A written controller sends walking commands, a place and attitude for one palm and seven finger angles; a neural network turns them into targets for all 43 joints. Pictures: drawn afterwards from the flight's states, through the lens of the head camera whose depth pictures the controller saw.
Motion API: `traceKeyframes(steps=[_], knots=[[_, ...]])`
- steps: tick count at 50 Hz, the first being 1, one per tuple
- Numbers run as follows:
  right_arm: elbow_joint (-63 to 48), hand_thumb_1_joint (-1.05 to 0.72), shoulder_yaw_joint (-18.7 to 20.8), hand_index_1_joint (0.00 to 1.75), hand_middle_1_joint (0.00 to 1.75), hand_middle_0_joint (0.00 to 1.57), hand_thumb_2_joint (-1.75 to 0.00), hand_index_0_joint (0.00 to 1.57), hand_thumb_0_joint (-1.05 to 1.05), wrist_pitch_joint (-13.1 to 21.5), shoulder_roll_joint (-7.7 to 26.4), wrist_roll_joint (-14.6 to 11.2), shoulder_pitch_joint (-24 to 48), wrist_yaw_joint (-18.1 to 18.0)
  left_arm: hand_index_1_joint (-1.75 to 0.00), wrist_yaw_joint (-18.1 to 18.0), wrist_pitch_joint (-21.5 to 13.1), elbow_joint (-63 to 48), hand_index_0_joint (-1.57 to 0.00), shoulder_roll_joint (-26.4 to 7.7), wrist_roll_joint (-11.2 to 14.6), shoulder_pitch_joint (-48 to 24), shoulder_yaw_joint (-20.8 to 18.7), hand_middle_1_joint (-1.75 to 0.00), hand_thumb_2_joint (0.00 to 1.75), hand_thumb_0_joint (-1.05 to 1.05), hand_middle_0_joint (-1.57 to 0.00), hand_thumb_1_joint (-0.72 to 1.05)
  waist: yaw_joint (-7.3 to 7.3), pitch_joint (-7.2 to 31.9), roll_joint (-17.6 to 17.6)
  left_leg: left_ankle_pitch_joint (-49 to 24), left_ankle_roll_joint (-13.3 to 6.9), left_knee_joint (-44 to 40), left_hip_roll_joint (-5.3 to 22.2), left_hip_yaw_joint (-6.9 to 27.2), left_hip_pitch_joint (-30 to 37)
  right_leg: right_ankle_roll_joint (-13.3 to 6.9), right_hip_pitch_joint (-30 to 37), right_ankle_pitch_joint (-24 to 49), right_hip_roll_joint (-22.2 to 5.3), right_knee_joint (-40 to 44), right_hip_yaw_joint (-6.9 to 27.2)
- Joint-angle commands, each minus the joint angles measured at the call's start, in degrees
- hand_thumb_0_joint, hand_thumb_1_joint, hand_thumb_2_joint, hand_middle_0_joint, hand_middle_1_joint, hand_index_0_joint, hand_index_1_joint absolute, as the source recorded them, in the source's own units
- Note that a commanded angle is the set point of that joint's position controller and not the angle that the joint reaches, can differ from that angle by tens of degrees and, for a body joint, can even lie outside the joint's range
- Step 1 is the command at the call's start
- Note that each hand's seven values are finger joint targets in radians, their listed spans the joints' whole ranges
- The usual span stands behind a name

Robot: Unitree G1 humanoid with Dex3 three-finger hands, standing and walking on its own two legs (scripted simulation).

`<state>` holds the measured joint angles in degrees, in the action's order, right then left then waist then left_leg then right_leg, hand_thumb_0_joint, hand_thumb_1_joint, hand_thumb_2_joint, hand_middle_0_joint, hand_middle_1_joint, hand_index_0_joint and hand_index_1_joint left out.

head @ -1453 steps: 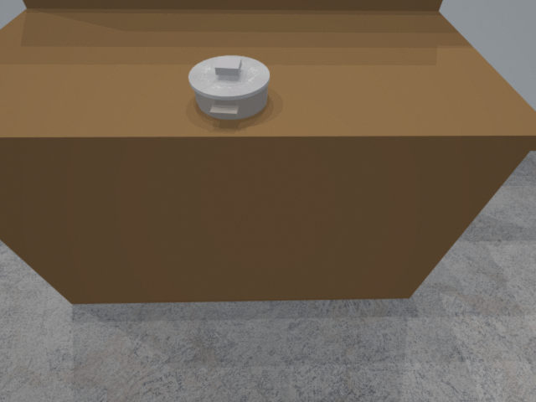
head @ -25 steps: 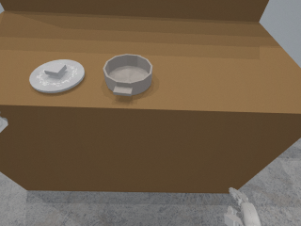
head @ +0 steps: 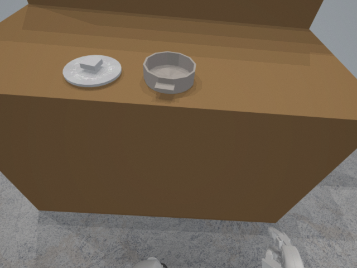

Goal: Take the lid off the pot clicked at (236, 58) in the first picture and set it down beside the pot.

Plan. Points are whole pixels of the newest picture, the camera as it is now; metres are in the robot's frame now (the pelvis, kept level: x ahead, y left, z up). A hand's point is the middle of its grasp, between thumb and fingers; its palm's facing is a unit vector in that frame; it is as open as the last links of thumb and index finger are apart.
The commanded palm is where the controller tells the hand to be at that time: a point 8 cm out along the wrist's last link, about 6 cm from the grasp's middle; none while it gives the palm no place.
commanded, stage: step back with the hand held close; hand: left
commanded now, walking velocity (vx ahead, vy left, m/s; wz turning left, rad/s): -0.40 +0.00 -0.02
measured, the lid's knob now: (91, 63) +0.62 +0.30 +0.13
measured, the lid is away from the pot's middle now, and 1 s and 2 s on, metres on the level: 0.23 0.23 0.23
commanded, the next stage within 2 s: stop stepping back and stand still in 0.30 s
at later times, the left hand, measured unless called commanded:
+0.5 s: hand out of the picture +0.08 +0.33 +0.31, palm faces +0.43 -0.90 +0.02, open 7.4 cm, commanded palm -0.04 +0.34 +0.31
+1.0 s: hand out of the picture -0.13 +0.33 +0.29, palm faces +0.19 -0.95 -0.27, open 7.4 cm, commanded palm -0.20 +0.42 +0.31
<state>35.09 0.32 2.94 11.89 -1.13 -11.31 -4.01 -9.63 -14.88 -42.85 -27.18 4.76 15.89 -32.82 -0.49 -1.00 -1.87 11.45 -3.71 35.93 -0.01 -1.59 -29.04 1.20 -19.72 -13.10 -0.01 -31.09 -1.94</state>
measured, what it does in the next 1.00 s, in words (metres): walks backwards: left foot, then right foot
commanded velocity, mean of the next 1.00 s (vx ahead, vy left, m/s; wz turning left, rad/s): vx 0.05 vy -0.12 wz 0.00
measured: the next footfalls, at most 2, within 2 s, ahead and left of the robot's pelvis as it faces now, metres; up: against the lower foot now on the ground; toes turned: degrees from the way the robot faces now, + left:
left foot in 0.34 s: +0.07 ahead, +0.11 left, +0.00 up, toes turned -4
right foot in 0.64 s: -0.30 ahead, +0.01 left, +0.00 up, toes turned -14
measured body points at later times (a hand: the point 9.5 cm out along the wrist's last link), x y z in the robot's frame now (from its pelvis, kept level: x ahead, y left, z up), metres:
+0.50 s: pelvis -0.18 +0.07 -0.02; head -0.19 +0.14 +0.43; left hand +0.06 +0.37 +0.30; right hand -0.04 -0.17 -0.08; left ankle +0.02 +0.12 -0.71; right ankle -0.15 -0.12 -0.60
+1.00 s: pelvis -0.35 +0.15 +0.03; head -0.34 +0.20 +0.47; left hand -0.14 +0.38 +0.30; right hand -0.21 -0.07 -0.04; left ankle -0.30 +0.24 -0.72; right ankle -0.33 +0.04 -0.64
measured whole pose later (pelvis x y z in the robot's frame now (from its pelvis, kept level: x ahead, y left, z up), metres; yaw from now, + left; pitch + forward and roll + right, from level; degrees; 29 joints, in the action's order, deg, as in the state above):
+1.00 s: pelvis -0.35 +0.15 +0.03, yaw -6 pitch -2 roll -3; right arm 31.0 -2.9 1.9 5.6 -0.3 -12.4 0.6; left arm -5.1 -8.0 -48.8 -25.0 6.6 19.2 -23.2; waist -3.3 -2.4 3.1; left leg 14.9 -1.3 28.4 3.2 -1.6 -14.7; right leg -1.2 -28.9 -21.9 2.6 -57.9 -4.5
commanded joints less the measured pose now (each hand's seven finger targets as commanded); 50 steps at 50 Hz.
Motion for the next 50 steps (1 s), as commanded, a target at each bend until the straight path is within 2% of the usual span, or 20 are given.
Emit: traceKeyframes(steps=[1, 7, 12, 15, 17, 19, 20, 21, 22, 25, 28, 30, 32, 36, 39, 41, 42, 43, 46, 50], knots=[[-9.8, -0.90, 3.1, 0.30, 0.30, 0.20, -0.90, 0.20, 0.00, 3.5, 8.7, 0.4, 6.3, -0.7, -0.30, -0.8, -2.3, -12.5, -0.20, -11.7, -0.2, -6.3, -5.7, -0.30, 0.90, 0.00, -0.20, 0.90, 0.08, 5.4, -9.1, 26.3, 0.8, -20.8, 10.9, 15.5, -2.3, -3.7, 2.8, -12.6, -0.2, -3.5, 1.2], [-9.6, -0.90, 4.6, 0.30, 0.30, 0.20, -0.90, 0.20, 0.00, 3.9, 7.5, 0.6, 4.1, -0.1, -0.30, -0.4, -3.1, -14.9, -0.20, -15.7, 0.8, -2.8, -10.2, -0.30, 0.90, 0.00, -0.20, 0.90, 0.31, 15.4, -7.6, 23.8, 3.6, -16.2, 10.0, 9.3, 2.6, -4.8, 6.3, -15.6, -0.2, -3.8, 1.0], [-4.1, -0.90, 4.2, 0.30, 0.30, 0.20, -0.90, 0.20, 0.00, 1.3, 5.7, 1.0, 3.3, 0.3, -0.30, -1.0, -3.0, -12.5, -0.20, -17.4, -0.6, -9.2, -10.0, -0.30, 0.90, 0.00, -0.20, 0.90, -0.86, 10.2, 13.3, 17.4, 6.4, 36.1, 1.7, 4.6, 18.8, -12.9, -24.7, -19.4, -23.7, 21.0, 18.3], [-5.4, -0.90, 1.7, 0.30, 0.30, 0.20, -0.90, 0.20, 0.00, 1.6, 6.4, 0.7, 2.6, 0.8, -0.30, 0.2, 0.6, -2.3, -0.20, -14.3, -0.3, -20.6, -6.1, -0.30, 0.90, 0.00, -0.20, 0.90, -2.57, 2.7, 12.0, 19.1, 4.3, 8.4, 5.9, 5.9, 12.7, -5.7, -17.1, -8.8, -15.2, 6.3, 4.4], [-3.8, -0.90, 3.1, 0.30, 0.30, 0.20, -0.90, 0.20, 0.00, 2.6, 13.1, 1.6, 5.5, 0.2, -0.30, 0.5, 1.7, 4.5, -0.20, -7.1, 0.4, -33.5, 2.3, -0.30, 0.90, 0.00, -0.20, 0.90, -5.70, -10.8, -26.0, 31.1, -4.1, -29.2, 21.6, 32.4, -12.1, 0.0, -18.1, -19.0, 2.5, -41.1, 0.3], [-0.4, -0.90, 2.9, 0.30, 0.30, 0.20, -0.90, 0.20, 0.00, 4.4, 9.7, 1.7, 4.0, 0.7, -0.30, 0.1, 2.5, 14.8, -0.20, -10.8, -1.5, -45.7, 3.8, -0.30, 0.90, 0.00, -0.20, 0.90, -3.62, -8.5, -14.8, 33.9, -3.4, -27.7, 23.7, 32.0, -20.0, -0.5, -12.4, -14.2, 4.3, -55.7, 10.9], [7.6, -0.90, 5.6, 0.30, 0.30, 0.20, -0.90, 0.20, 0.00, 5.4, 23.2, 1.6, 1.0, 0.0, -0.30, 6.4, 11.3, 47.6, -0.20, 11.1, -0.1, -8.3, 25.8, -0.30, 0.90, 0.00, -0.20, 0.90, -10.60, -3.6, -15.7, 4.6, 3.7, -11.4, 16.5, 21.8, -15.3, 1.7, -18.5, -8.2, 1.4, -60.0, 7.9], [-8.3, -0.90, 5.7, 0.30, 0.30, 0.20, -0.90, 0.20, 0.00, 2.6, 9.5, -1.3, 8.6, 3.4, -0.30, 2.9, 6.3, -13.2, -0.20, -20.0, 0.5, -50.2, -0.6, -0.30, 0.90, 0.00, -0.20, 0.90, 1.63, 3.9, -5.6, 33.2, 2.6, -26.1, 14.8, 22.3, -12.0, 2.5, -5.4, -15.3, 11.0, -61.2, 4.9], [-6.8, -0.90, 5.1, 0.30, 0.30, 0.20, -0.90, 0.20, 0.00, 3.3, 12.4, -0.5, 10.4, 2.2, -0.30, 2.2, 4.8, -5.3, -0.20, -27.2, -0.4, -51.5, -7.9, -0.30, 0.90, 0.00, -0.20, 0.90, 0.21, 2.7, -10.7, 43.4, 1.8, -25.9, 14.4, 25.8, -12.6, 1.4, -8.9, -14.8, 8.5, -58.8, 3.4], [-12.1, -0.90, 4.7, 0.30, 0.30, 0.20, -0.90, 0.20, 0.00, 3.4, 5.7, -0.7, 12.3, 5.6, -0.30, 4.3, 6.2, -27.1, -0.20, -11.2, 2.6, -14.8, 1.2, -0.30, 0.90, 0.00, -0.20, 0.90, 3.44, 11.7, -20.5, 39.6, 11.6, -31.8, 6.9, 11.6, -1.8, -0.5, 2.6, -15.3, 10.7, -37.8, -8.1], [-11.5, -0.90, 3.9, 0.30, 0.30, 0.20, -0.90, 0.20, 0.00, 2.6, 2.3, 1.6, 10.6, 5.7, -0.30, 3.2, 4.1, -42.4, -0.20, -17.4, 3.0, -3.3, -3.0, -0.30, 0.90, 0.00, -0.20, 0.90, 3.54, 23.9, -25.6, 24.7, 16.1, -23.9, 3.3, 2.7, 0.9, -5.5, 26.2, -22.6, 10.3, -2.0, -9.1], [-5.9, -0.90, 3.7, 0.30, 0.30, 0.20, -0.90, 0.20, 0.00, 1.2, 1.2, -0.3, 3.6, 5.3, -0.30, 3.0, 2.1, -39.4, -0.20, -20.4, 1.0, -0.5, -8.8, -0.30, 0.90, 0.00, -0.20, 0.90, 1.06, 20.6, 15.3, 14.5, 11.7, 37.3, -3.7, -2.5, 10.3, -13.5, 4.5, -3.1, -12.5, 15.0, 8.0], [-5.5, -0.90, 2.9, 0.30, 0.30, 0.20, -0.90, 0.20, 0.00, -0.6, 3.7, -1.0, -0.4, 3.6, -0.30, 3.3, 2.4, -4.3, -0.20, -24.0, 0.2, -5.8, -13.9, -0.30, 0.90, 0.00, -0.20, 0.90, -4.28, 14.8, 7.1, 14.4, 6.1, 57.5, -3.1, 6.1, -5.2, -13.6, -2.9, 6.1, -15.7, 13.1, 0.6], [-5.0, -0.90, 4.3, 0.30, 0.30, 0.20, -0.90, 0.20, 0.00, -1.1, 9.4, -0.4, 6.8, 1.3, -0.30, 1.1, 3.0, 11.7, -0.20, -19.0, -1.5, -37.3, -4.0, -0.30, 0.90, 0.00, -0.20, 0.90, -0.40, -5.3, 3.6, 16.0, 3.7, 32.6, 8.6, 9.1, -10.4, -16.5, 2.1, -11.7, -21.1, 17.6, 25.3], [-5.5, -0.90, 0.7, 0.30, 0.30, 0.20, -0.90, 0.20, 0.00, 0.0, 7.3, 0.1, 4.4, 0.0, -0.30, 2.6, 6.4, 15.0, -0.20, -12.1, -0.5, -33.6, 5.3, -0.30, 0.90, 0.00, -0.20, 0.90, -1.87, -7.4, -5.3, 25.3, 1.5, -4.9, 6.4, 1.9, 9.4, -12.2, -4.3, -22.4, -14.1, 5.1, 6.0], [-10.0, -0.90, 0.9, 0.30, 0.30, 0.20, -0.90, 0.20, 0.00, 2.0, 8.4, 0.1, 4.1, 1.0, -0.30, 3.4, 4.9, 3.4, -0.20, -1.2, 0.8, -34.2, 17.4, -0.30, 0.90, 0.00, -0.20, 0.90, -2.81, -9.1, -29.7, 22.4, -0.9, -25.9, 19.7, 34.2, 21.9, -4.1, -23.7, -23.3, 4.0, -25.1, -5.7], [-12.1, -0.90, 0.5, 0.30, 0.30, 0.20, -0.90, 0.20, 0.00, 2.5, 7.2, 0.5, 5.5, 1.6, -0.30, 3.8, 3.6, 0.4, -0.20, 1.2, 1.5, -32.8, 19.5, -0.30, 0.90, 0.00, -0.20, 0.90, -2.93, -9.8, -23.9, 21.9, -4.1, -28.1, 25.2, 42.6, 18.8, -4.1, -24.6, -19.3, 2.1, -32.1, 1.5], [-13.5, -0.90, 2.5, 0.30, 0.30, 0.20, -0.90, 0.20, 0.00, 2.1, 7.7, 0.1, 5.1, 2.7, -0.30, 4.3, 3.3, -4.7, -0.20, -3.9, 2.3, -26.6, 13.0, -0.30, 0.90, 0.00, -0.20, 0.90, 1.33, 1.3, -10.1, 15.0, -4.4, -26.6, 22.2, 27.1, 16.2, -3.8, -10.3, -14.0, 1.3, -34.0, 1.9], [-14.3, -0.90, 2.8, 0.30, 0.30, 0.20, -0.90, 0.20, 0.00, 2.7, 6.7, 0.4, 9.0, 4.1, -0.30, 3.9, 2.3, -23.4, -0.20, -13.3, 1.6, -12.0, 2.9, -0.30, 0.90, 0.00, -0.20, 0.90, 0.54, 1.7, -2.5, 30.0, -1.2, -29.0, 17.5, 26.9, 12.9, -2.2, -12.9, -9.5, 0.7, -32.1, 1.0], [-12.4, -0.90, 0.9, 0.30, 0.30, 0.20, -0.90, 0.20, 0.00, 0.4, 3.2, 1.8, 10.5, 2.8, -0.30, 0.6, 0.0, -31.9, -0.20, -18.8, 1.1, 4.3, -8.0, -0.30, 0.90, 0.00, -0.20, 0.90, 1.65, 7.8, -19.9, 29.0, 1.4, -30.5, 13.9, 9.9, 8.8, -2.5, 0.1, -7.6, 2.3, -18.3, -5.3]])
